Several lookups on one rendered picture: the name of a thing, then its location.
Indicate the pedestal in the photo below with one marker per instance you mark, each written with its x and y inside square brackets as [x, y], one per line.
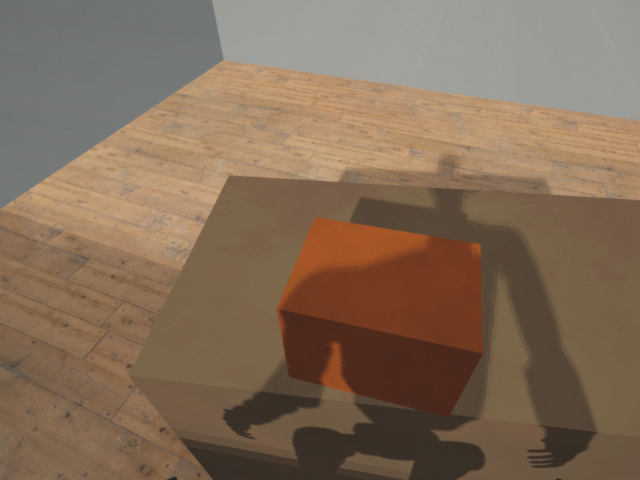
[555, 394]

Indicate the carton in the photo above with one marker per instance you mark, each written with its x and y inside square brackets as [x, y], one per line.
[387, 314]

